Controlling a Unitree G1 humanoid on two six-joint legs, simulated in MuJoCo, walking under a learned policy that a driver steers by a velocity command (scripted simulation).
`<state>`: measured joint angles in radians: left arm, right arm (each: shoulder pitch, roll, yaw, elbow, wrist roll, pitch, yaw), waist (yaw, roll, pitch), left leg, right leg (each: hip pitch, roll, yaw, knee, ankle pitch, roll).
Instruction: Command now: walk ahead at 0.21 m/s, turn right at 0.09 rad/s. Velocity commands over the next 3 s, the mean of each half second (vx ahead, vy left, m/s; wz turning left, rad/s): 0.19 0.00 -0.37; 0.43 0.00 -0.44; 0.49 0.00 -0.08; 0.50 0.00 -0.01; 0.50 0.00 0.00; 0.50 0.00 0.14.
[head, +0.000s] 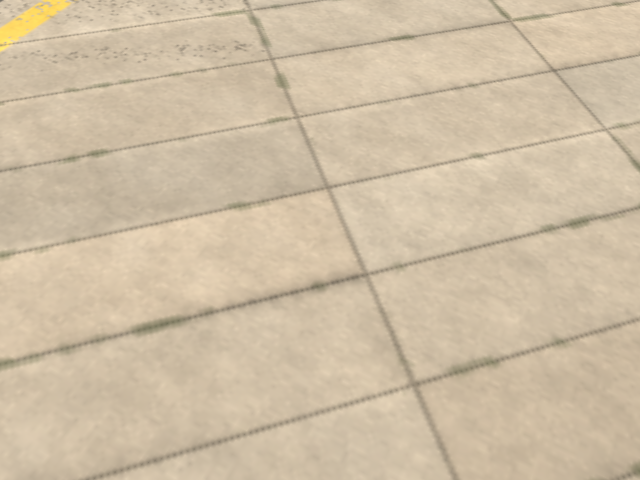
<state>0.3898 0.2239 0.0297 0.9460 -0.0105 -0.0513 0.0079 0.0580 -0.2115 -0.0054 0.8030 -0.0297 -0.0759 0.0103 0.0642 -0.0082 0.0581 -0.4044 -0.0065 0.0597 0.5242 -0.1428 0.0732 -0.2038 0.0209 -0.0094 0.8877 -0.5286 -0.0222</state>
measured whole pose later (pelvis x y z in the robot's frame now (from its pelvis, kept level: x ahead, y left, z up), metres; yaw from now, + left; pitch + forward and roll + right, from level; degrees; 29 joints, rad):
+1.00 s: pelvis +0.29 -0.08 +0.00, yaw -29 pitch +1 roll +0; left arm 0.38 0.28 0.06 0.89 0.01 -0.05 -0.01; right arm 0.15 -0.26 -0.04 0.80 -0.03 -0.06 0.01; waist 0.04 -0.03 0.04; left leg -0.37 -0.03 0.06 0.55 -0.19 0.06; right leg -0.22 0.07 0.10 1.05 -0.41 -0.09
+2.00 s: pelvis +0.76 -0.35 -0.01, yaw -29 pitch +1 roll -1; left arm 0.44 0.21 0.03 1.05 0.01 -0.07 0.01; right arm 0.02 -0.21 -0.03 0.84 -0.04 -0.07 0.01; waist 0.05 0.00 0.06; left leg -0.45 0.00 0.10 0.55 -0.09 0.11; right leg 0.05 0.03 -0.07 0.53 -0.45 -0.05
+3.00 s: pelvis +1.23 -0.62 +0.00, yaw -22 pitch +0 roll -1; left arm 0.42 0.18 0.03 1.05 0.02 -0.10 0.02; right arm 0.07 -0.20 -0.03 0.90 -0.03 -0.03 0.04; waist 0.04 0.03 0.05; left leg -0.58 0.05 0.08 0.64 -0.04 0.08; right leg 0.13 0.07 -0.19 0.17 -0.32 -0.06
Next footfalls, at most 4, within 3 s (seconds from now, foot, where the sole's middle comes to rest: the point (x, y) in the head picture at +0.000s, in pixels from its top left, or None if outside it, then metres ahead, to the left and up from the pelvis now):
0.44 right None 0.05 -0.11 -0.77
0.90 left None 0.42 -0.05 -0.77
1.42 right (510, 431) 0.58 -0.36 -0.77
1.98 left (489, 290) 0.93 -0.35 -0.77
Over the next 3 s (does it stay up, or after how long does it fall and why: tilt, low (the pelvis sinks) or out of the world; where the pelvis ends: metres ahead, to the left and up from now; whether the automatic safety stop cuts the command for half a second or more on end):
stays up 1.23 -0.62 0.00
